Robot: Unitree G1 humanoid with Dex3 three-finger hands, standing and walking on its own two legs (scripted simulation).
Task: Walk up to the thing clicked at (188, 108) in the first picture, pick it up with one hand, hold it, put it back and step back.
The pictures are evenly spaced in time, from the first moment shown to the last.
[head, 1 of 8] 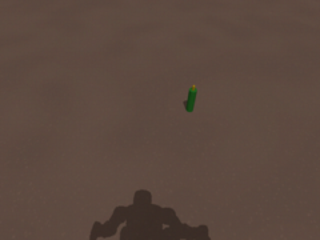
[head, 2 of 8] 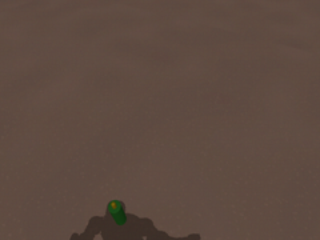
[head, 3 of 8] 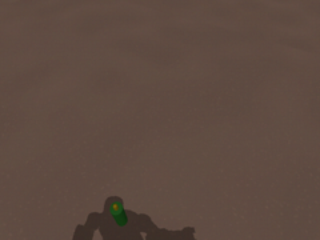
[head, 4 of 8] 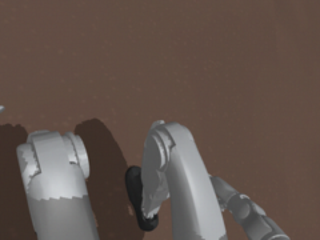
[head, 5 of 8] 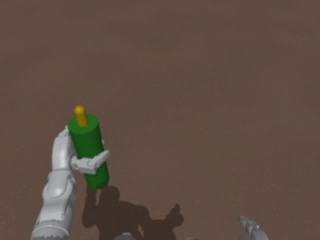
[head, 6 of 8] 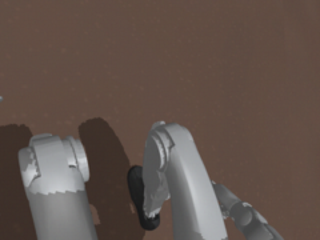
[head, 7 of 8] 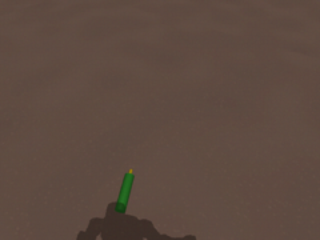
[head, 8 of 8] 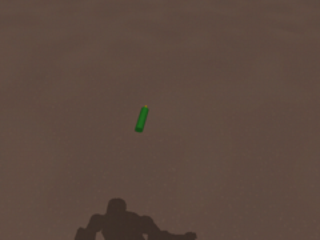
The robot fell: no
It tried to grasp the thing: yes
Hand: left
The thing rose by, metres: 0.63
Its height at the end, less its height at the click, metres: -0.11
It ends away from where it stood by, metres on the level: 0.15
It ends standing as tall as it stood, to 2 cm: no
